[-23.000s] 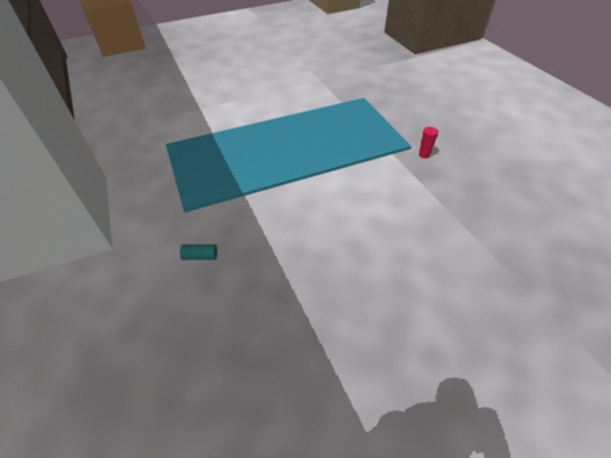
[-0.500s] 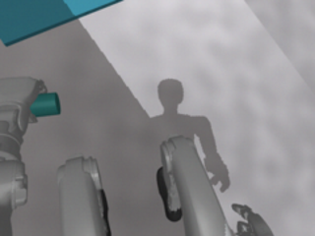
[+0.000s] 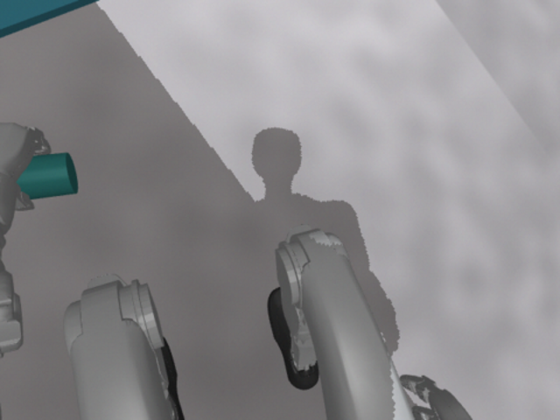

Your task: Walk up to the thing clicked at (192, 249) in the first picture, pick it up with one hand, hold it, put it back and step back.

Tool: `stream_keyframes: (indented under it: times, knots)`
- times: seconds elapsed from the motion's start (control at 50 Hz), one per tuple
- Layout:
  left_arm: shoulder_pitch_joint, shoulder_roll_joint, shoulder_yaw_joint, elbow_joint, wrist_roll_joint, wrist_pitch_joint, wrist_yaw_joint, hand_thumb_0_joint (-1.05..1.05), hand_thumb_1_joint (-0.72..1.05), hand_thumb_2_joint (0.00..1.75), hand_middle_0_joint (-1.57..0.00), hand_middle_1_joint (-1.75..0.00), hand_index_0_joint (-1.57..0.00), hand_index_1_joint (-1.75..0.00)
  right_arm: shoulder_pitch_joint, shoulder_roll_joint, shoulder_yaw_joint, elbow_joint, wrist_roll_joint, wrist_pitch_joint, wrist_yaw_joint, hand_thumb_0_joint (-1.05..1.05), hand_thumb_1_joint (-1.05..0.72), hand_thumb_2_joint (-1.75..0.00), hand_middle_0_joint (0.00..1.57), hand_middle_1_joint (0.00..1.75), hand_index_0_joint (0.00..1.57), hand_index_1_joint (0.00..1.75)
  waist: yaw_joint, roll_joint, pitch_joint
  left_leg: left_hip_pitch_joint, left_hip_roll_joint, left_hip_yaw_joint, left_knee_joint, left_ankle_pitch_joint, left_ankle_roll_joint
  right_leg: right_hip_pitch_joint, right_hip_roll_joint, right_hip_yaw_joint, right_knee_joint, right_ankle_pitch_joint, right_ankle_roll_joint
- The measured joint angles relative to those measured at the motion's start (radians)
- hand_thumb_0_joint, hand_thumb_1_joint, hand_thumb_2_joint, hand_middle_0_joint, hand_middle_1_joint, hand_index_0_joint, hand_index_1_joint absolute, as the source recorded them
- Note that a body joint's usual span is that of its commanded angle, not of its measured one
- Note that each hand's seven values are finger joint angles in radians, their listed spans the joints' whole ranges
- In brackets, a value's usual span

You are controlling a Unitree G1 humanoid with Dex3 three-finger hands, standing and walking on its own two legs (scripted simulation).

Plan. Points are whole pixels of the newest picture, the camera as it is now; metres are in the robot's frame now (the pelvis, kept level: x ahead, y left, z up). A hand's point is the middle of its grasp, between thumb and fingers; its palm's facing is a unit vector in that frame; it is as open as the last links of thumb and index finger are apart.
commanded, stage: crouch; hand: left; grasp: from above
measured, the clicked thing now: (19, 179) +0.48 +0.27 -0.22
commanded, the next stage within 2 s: lower in 0.04 s
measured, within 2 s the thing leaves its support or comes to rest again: rests again in 1.88 s
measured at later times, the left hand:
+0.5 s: hand (25, 182) +0.48 +0.27 -0.23, palm faces -0.49 -0.02 -0.87, open 8.8 cm
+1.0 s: hand (41, 184) +0.49 +0.26 -0.28, palm faces -0.50 -0.03 -0.87, open 8.8 cm
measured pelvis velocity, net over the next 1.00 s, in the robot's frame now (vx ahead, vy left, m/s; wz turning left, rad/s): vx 0.01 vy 0.00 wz -0.07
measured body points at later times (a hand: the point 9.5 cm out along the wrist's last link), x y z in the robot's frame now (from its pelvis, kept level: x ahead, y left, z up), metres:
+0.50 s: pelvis +0.00 +0.00 -0.03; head +0.27 +0.07 +0.32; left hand +0.50 +0.26 -0.18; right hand +0.02 -0.28 -0.11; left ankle +0.07 +0.13 -0.32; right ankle +0.10 -0.14 -0.32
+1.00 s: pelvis +0.01 +0.00 -0.05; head +0.29 +0.08 +0.29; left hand +0.51 +0.26 -0.23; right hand +0.02 -0.27 -0.12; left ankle +0.07 +0.13 -0.32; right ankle +0.10 -0.14 -0.32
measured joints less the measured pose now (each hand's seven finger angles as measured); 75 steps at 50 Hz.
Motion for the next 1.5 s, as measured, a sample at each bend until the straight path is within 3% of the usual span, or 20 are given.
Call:
stream_keyframes:
  times: [0.36, 0.54, 1.08, 1.5]
  knots:
    - [-0.033, 0.051, -0.001, 0.046, -0.001, -0.010, 0.000, 0.00, 0.17, 0.27, -0.90, -0.21, -0.90, -0.21, -0.021, -0.018, 0.041, -0.016, -0.012, -0.007, 0.013, 0.00, -0.92, -0.90, 0.20, 0.29, 0.20, 0.30, -0.017, -0.013, 0.043, -0.045, -0.005, -0.025, 0.064, -0.007, -0.003, -0.035, 0.005, -0.016, 0.049, -0.003, 0.005]
    - [-0.021, 0.082, 0.016, 0.045, 0.023, -0.028, 0.041, 0.00, 0.19, 0.24, -0.90, -0.22, -0.90, -0.22, -0.024, -0.017, 0.053, -0.022, -0.028, -0.010, 0.019, 0.00, -0.92, -0.90, 0.20, 0.29, 0.20, 0.30, -0.032, -0.032, 0.066, -0.077, -0.008, -0.038, 0.108, -0.013, -0.006, -0.062, 0.009, -0.023, 0.086, -0.007, 0.004]
    - [-0.054, 0.164, 0.036, 0.145, 0.028, -0.018, 0.122, 0.00, 0.21, 0.22, -0.89, -0.20, -0.89, -0.20, -0.062, -0.037, 0.132, -0.039, -0.063, -0.066, 0.043, 0.00, -0.90, -0.90, 0.20, 0.30, 0.20, 0.30, -0.076, -0.071, 0.143, -0.098, -0.002, -0.082, 0.190, -0.043, -0.006, -0.073, 0.029, -0.054, 0.133, -0.013, 0.010]
    - [-0.088, 0.215, 0.000, 0.229, 0.017, -0.012, 0.159, 0.00, 0.24, 0.16, -0.91, -0.17, -0.91, -0.16, -0.073, -0.054, 0.188, -0.054, -0.078, -0.101, 0.068, 0.00, -0.90, -0.90, 0.20, 0.30, 0.20, 0.30, -0.101, -0.090, 0.164, -0.089, 0.002, -0.104, 0.205, -0.041, 0.003, -0.052, 0.039, -0.074, 0.124, 0.000, 0.013]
